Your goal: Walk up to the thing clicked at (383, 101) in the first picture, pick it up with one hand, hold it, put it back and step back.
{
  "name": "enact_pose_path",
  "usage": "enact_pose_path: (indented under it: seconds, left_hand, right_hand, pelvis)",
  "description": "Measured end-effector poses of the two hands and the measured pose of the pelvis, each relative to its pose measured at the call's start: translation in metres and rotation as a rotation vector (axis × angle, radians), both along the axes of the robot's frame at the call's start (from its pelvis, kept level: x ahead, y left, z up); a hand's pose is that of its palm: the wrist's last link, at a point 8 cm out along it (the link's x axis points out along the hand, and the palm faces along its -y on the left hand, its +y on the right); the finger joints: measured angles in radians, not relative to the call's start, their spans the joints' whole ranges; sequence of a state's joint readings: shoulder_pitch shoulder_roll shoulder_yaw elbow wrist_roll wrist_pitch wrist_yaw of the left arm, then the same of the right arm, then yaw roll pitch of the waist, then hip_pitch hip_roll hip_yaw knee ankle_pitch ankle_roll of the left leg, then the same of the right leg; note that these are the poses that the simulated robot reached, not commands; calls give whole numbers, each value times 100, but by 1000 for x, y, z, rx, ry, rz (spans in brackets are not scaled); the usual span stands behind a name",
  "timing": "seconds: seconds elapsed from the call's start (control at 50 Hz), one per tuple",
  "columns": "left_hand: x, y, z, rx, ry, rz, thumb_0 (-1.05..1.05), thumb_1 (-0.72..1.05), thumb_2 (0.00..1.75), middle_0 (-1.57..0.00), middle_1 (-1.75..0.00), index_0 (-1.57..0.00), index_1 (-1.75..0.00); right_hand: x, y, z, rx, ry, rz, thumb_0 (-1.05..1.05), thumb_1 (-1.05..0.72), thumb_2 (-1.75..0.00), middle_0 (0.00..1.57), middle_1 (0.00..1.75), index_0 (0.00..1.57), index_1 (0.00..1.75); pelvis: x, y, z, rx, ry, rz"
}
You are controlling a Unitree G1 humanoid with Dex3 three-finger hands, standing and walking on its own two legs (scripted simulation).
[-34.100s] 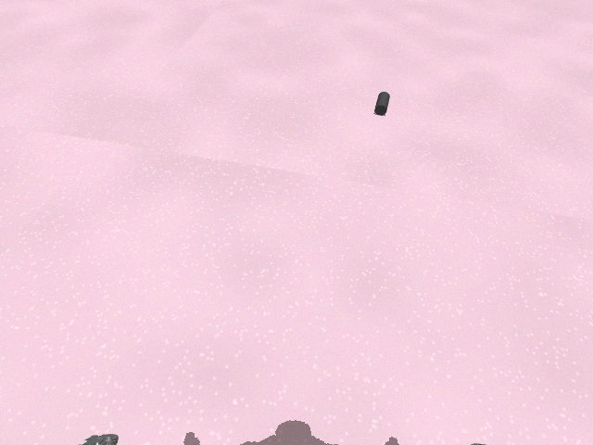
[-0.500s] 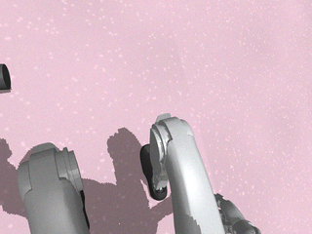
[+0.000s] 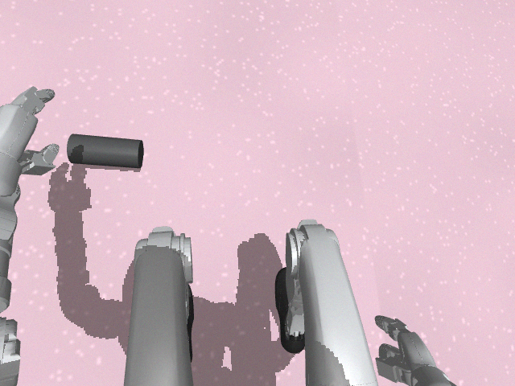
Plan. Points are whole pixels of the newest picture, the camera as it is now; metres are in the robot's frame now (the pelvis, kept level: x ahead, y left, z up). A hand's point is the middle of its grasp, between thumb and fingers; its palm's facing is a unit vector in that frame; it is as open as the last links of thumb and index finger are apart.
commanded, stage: home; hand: left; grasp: from above
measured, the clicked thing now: (107, 151) +0.52 +0.31 -0.39
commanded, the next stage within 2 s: none
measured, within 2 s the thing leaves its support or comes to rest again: neither
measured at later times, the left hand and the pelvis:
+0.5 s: hand (39, 242) +0.28 +0.21 +0.10, palm faces +0.08 -0.94 -0.33, open 7.4 cm; pelvis +0.03 -0.03 +0.20, yaw +6 degrees
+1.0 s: hand out of the picture +0.21 +0.17 +0.25, palm faces +0.19 -0.96 -0.21, open 7.4 cm; pelvis +0.08 -0.03 +0.29, yaw +8 degrees
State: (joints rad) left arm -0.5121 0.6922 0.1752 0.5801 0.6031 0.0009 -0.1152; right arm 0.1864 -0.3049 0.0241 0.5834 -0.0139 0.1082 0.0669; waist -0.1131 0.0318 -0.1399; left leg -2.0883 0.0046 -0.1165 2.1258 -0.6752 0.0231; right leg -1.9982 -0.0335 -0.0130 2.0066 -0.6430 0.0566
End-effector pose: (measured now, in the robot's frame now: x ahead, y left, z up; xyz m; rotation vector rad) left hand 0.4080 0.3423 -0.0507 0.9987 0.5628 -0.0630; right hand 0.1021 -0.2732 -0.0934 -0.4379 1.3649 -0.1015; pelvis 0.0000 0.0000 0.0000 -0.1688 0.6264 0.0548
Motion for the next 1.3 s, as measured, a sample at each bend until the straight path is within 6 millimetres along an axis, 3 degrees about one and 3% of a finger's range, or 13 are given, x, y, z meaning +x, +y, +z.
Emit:
enact_pose_path:
  seconds: [0.14,0.28,0.38,0.52,0.72,0.84,0.94,1.12,1.3]
  left_hand:
    - [-60,-11,57,-143,16,165,0,76,84,-20,-30,-21,-30]
    - [-103,-48,108,-342,54,318,1,84,87,-21,-29,-21,-29]
    - [-123,-69,141,-452,69,431,1,87,89,-21,-30,-21,-30]
    - [-150,-90,194,-575,94,574,1,89,89,-21,-30,-21,-30]
    - [-183,-116,268,-680,97,644,1,90,90,-20,-30,-20,-30]
    - [-203,-125,305,-693,76,637,1,90,90,-20,-30,-20,-30]
    - [-217,-127,320,-694,71,641,1,90,90,-20,-30,-20,-30]
    - [-224,-125,318,-695,81,655,1,90,90,-20,-30,-20,-30]
    - [-215,-125,318,-702,75,637,1,90,90,-20,-30,-20,-30]
  right_hand:
    - [76,13,67,44,-271,85,0,-90,-90,20,30,20,30]
    - [116,29,134,110,-462,105,0,-90,-90,20,30,20,30]
    - [122,33,171,136,-521,80,0,-90,-90,20,30,20,30]
    - [114,28,216,132,-539,30,1,-90,-90,20,30,20,30]
    - [111,15,278,91,-629,-25,1,-90,-90,20,30,20,30]
    - [125,14,307,86,-721,-20,1,-90,-90,20,30,20,30]
    - [144,20,322,100,-791,11,1,-90,-90,20,30,20,30]
    - [170,32,333,128,-860,81,1,-90,-90,20,30,20,30]
    - [167,33,329,122,-830,88,1,-90,-90,20,30,20,30]
  pelvis:
    - [0,-6,61,28,-62,19]
    - [11,-14,119,58,-126,34]
    - [20,-20,155,80,-175,41]
    - [36,-27,204,102,-246,48]
    - [61,-30,259,126,-355,63]
    - [71,-30,280,137,-405,69]
    - [75,-29,287,145,-429,75]
    - [77,-30,288,153,-445,82]
    - [81,-28,288,150,-447,82]
